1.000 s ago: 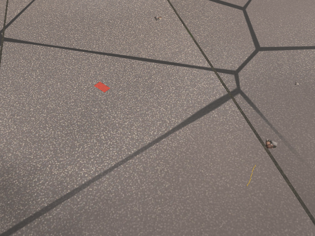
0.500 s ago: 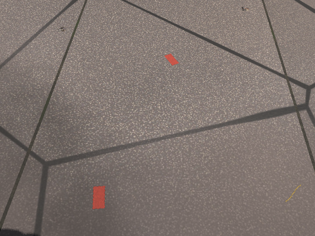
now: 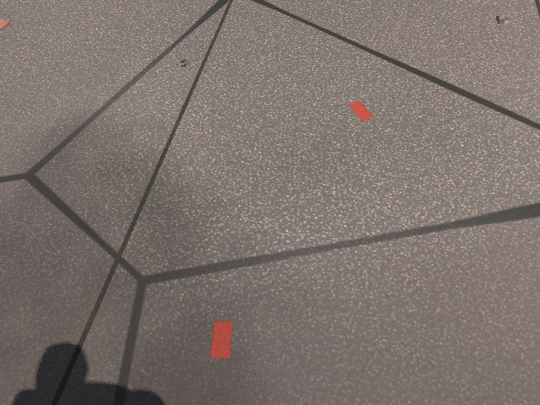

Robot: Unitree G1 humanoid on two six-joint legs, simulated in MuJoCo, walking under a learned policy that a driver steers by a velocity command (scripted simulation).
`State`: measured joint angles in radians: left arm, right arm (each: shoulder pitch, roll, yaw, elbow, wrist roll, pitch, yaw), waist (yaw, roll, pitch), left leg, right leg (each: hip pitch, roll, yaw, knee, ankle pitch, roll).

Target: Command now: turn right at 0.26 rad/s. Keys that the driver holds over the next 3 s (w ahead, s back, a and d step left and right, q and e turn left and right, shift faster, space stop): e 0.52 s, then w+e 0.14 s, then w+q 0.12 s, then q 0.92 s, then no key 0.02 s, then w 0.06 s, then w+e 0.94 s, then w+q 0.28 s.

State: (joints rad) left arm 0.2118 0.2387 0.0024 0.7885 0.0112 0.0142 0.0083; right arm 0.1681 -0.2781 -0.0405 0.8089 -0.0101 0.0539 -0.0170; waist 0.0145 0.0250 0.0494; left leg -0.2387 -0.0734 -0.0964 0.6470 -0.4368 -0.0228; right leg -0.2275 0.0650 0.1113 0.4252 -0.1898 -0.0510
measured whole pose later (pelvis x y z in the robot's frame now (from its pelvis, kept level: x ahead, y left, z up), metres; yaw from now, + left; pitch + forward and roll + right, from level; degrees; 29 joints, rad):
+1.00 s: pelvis +0.05 -0.06 -0.01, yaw -20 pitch -1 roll +0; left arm 0.31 0.22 0.00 0.88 0.02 -0.03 0.02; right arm 0.26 -0.28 -0.04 0.88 -0.03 0.02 0.04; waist -0.01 0.05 0.08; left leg -0.59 0.01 0.03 0.88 -0.16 0.01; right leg 0.09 0.07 -0.11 0.23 -0.32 -0.08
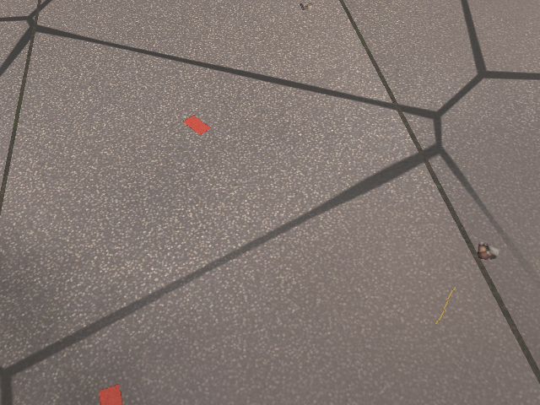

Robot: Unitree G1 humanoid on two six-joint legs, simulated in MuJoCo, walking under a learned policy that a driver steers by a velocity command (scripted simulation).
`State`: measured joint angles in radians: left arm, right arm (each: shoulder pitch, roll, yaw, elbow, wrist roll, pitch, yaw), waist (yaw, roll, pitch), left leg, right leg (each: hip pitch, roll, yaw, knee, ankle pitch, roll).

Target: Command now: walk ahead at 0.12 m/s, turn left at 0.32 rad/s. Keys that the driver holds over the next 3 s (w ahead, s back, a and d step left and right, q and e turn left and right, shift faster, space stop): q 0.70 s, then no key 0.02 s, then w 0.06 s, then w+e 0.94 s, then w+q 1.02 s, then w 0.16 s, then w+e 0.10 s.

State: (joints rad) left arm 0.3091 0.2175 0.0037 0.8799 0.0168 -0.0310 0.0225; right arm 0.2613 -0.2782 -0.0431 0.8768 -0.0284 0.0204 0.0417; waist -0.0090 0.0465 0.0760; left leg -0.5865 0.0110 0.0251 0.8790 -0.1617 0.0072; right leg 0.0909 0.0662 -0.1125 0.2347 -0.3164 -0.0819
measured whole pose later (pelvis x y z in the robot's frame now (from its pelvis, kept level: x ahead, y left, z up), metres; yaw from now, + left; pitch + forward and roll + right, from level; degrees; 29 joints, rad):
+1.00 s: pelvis +0.17 -0.03 +0.01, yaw +25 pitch +2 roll +1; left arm 0.40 0.24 0.03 0.85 0.02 -0.04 0.00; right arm 0.17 -0.29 -0.06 0.83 -0.04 0.02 0.04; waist 0.05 0.03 0.00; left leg -0.40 -0.01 -0.04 0.78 -0.33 -0.04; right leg -0.11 0.04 0.06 0.30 -0.22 -0.06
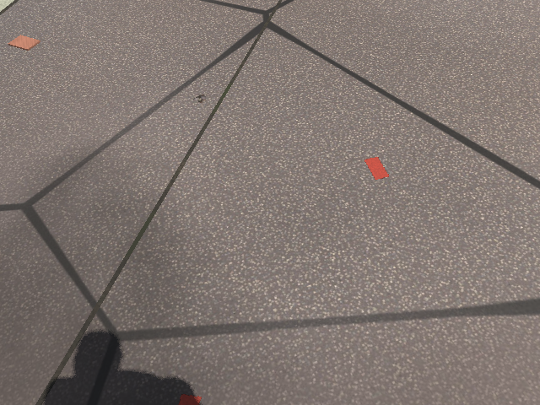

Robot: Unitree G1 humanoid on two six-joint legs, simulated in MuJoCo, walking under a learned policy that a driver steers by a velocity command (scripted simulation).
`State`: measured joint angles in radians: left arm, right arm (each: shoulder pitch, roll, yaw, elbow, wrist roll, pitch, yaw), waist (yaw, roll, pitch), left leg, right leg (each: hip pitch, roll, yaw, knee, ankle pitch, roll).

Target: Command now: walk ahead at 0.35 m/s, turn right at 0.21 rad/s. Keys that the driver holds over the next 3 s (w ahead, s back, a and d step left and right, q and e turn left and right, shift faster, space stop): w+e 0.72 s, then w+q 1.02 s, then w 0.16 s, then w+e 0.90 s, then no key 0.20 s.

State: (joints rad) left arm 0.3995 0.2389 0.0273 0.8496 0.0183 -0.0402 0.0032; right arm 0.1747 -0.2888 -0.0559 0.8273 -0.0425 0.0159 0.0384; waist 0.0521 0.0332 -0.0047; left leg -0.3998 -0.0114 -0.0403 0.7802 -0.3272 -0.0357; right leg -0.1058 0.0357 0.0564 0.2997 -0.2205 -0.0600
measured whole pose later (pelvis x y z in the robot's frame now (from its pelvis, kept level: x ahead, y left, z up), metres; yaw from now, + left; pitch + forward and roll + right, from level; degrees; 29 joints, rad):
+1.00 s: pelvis +0.43 -0.12 -0.01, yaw -23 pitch +0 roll -1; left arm 0.37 0.24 0.04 0.89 0.02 -0.08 -0.01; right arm 0.19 -0.26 -0.03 0.81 -0.02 -0.02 0.03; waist 0.03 0.05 0.04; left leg -0.70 0.10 -0.02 0.85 -0.02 0.02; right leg 0.03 0.14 -0.03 0.17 -0.21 -0.12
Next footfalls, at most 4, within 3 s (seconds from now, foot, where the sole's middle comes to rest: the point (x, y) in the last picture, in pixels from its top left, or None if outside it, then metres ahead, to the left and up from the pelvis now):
0.14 left None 0.12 0.12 -0.79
0.62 right None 0.38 -0.14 -0.79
1.20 left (362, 327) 0.72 -0.13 -0.79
1.70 right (425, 242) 1.01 -0.34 -0.79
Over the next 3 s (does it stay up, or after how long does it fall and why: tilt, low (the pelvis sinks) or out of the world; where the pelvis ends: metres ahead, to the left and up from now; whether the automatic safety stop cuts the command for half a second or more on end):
stays up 1.45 -0.30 -0.01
